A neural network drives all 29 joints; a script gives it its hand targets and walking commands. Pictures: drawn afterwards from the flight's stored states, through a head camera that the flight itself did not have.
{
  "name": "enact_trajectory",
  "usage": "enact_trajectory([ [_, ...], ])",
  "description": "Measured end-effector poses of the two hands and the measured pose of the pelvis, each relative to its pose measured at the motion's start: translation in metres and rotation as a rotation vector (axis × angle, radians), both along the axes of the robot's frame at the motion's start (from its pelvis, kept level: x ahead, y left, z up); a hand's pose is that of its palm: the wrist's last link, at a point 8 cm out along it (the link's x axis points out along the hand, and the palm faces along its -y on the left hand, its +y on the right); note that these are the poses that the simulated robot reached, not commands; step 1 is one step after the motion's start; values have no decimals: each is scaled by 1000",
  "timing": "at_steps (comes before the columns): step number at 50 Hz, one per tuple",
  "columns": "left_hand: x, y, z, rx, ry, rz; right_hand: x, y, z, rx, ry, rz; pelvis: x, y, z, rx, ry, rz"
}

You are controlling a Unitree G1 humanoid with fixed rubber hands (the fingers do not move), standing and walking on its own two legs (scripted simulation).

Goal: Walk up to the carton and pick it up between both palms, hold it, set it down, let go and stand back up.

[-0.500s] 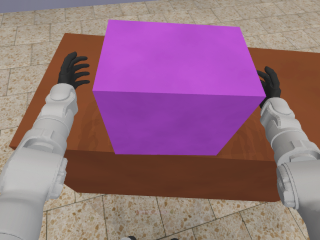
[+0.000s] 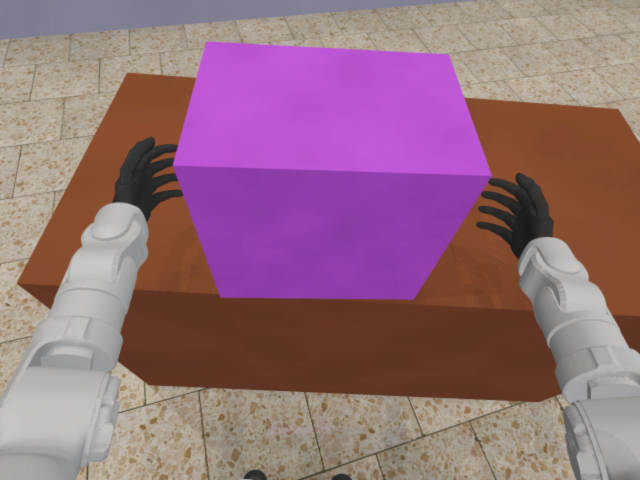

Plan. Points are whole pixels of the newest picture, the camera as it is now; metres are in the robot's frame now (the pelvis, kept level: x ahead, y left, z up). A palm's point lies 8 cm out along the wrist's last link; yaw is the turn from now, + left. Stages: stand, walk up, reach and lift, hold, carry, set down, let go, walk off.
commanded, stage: set down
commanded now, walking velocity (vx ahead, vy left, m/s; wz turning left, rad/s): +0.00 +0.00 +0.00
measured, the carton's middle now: (323, 187) +0.48 +0.01 +0.05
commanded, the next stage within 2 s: none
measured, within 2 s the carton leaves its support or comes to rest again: neither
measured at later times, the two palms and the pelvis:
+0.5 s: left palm (96, 253) +0.35 +0.27 +0.07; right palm (521, 276) +0.35 -0.24 +0.05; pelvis +0.00 +0.01 +0.01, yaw +1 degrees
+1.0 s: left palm (116, 305) +0.31 +0.26 +0.02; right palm (534, 322) +0.29 -0.24 +0.03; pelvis +0.03 +0.01 +0.01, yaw +0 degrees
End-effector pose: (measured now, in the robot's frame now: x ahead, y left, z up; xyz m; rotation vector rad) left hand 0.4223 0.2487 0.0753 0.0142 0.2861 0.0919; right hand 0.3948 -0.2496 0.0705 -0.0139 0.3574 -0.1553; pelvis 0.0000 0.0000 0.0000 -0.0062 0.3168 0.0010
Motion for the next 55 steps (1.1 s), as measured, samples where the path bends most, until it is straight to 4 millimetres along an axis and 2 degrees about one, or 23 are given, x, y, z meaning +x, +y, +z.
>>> enact_trajectory([
  [3,-18,5,-8,3,33,3,-19,-1,2,-2,-2,-19,0,-1,2,-2,-41,5],
  [6,-33,13,-18,-1,83,30,-30,0,8,5,-17,-33,-3,1,2,1,-78,1],
  [9,-43,21,-23,8,121,65,-30,2,13,27,-33,-37,-7,4,1,5,-103,-2],
  [13,-51,26,-17,24,98,86,-23,8,16,51,-49,-15,-12,9,0,10,-119,1],
  [19,-60,27,-6,36,51,69,-23,18,0,72,-15,10,-9,13,2,7,-132,12],
  [25,-72,26,-5,40,45,36,-45,13,-23,76,27,-31,2,15,6,-3,-175,22],
  [32,-81,20,-19,29,71,17,-74,-7,-29,48,12,-85,11,15,7,-1,-241,7],
  [38,-88,12,-38,12,98,14,-87,-14,-27,22,6,-75,16,14,8,4,-262,-10],
  [47,-107,7,-52,13,102,12,-97,0,-35,16,9,-26,23,12,10,5,-279,-10],
  [55,-130,13,-47,48,78,17,-112,14,-44,42,-20,-25,31,15,11,2,-313,0],
])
